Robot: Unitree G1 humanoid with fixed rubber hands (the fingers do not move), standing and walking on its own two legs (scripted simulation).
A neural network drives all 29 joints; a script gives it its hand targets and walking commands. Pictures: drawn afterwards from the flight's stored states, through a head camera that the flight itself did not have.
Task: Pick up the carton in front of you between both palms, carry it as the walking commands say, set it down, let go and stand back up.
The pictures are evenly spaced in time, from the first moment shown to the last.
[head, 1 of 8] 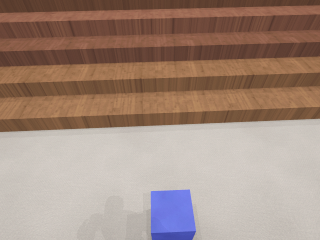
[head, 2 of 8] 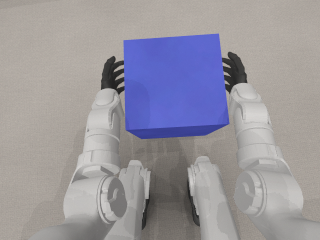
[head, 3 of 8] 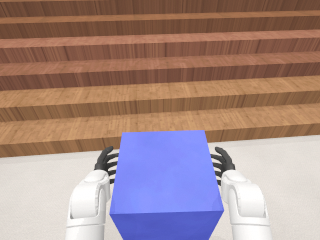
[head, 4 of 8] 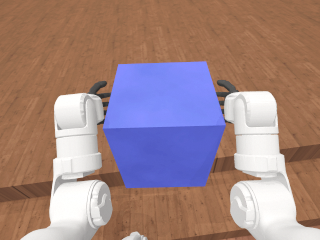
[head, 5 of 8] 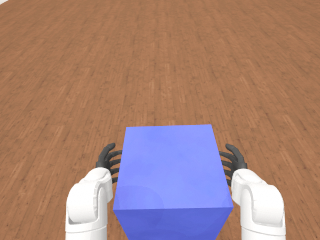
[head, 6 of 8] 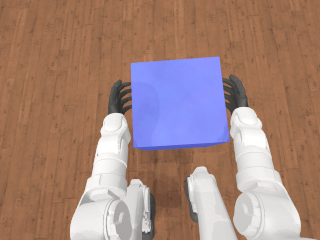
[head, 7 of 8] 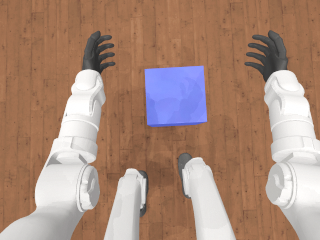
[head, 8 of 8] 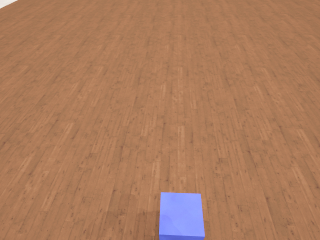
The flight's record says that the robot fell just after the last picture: no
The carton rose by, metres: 1.66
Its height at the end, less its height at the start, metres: +0.89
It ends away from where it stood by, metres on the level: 4.11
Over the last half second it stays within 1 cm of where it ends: yes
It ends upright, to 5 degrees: yes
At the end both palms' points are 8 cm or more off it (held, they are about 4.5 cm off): yes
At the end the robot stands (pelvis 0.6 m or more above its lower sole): yes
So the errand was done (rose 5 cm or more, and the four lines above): yes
